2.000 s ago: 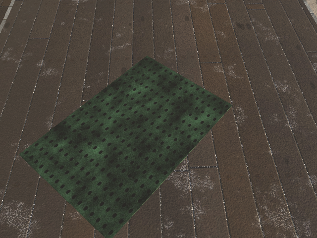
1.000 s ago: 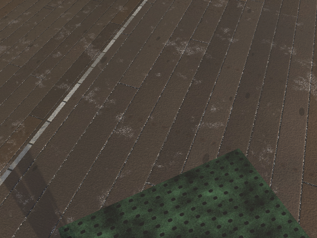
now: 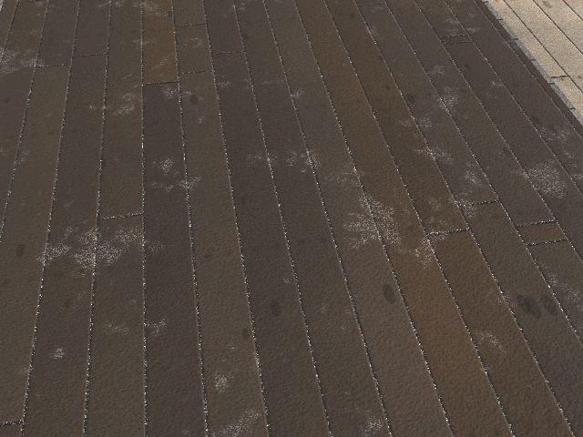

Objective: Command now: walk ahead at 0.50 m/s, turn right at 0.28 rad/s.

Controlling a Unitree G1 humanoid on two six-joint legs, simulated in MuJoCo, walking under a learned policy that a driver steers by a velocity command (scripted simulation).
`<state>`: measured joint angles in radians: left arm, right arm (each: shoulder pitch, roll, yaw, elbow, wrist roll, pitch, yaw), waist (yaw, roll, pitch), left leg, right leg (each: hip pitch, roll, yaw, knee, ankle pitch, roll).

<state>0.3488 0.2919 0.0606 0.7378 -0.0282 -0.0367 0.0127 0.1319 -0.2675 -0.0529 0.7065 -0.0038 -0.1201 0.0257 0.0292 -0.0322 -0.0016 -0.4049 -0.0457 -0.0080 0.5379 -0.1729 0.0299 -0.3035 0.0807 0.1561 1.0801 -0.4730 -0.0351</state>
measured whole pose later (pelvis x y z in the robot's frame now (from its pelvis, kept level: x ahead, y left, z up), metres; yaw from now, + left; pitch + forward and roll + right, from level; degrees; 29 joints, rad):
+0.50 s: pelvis +0.26 -0.05 +0.00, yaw -2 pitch +2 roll +1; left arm 0.11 0.26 0.04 0.65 -0.01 -0.08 -0.03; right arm 0.36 -0.30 -0.04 0.86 0.02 -0.07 0.01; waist -0.05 0.02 0.02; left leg -0.28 0.02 -0.04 1.05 -0.46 0.02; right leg -0.41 0.02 -0.03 0.54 -0.17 -0.06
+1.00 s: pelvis +0.53 -0.01 -0.01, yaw +7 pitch +3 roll -1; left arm 0.33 0.29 0.05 0.84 0.01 -0.05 0.01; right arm 0.08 -0.29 -0.05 0.69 0.02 -0.06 0.05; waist 0.05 0.01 0.04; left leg -0.52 -0.04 0.03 0.62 -0.15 0.10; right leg -0.10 -0.03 -0.07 0.84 -0.50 0.02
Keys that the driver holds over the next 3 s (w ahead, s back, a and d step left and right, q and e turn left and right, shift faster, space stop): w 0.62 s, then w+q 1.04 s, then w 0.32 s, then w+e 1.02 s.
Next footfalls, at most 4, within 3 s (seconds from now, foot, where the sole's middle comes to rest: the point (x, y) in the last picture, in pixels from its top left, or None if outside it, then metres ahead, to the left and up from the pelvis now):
0.42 right None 0.36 -0.15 -0.76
0.96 left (273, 364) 0.66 0.08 -0.76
1.42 right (329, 263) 0.97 -0.06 -0.76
1.94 left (199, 230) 1.07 0.32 -0.76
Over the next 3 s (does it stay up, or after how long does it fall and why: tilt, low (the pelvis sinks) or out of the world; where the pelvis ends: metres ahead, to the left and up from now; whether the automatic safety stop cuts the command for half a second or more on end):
stays up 1.54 0.42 -0.01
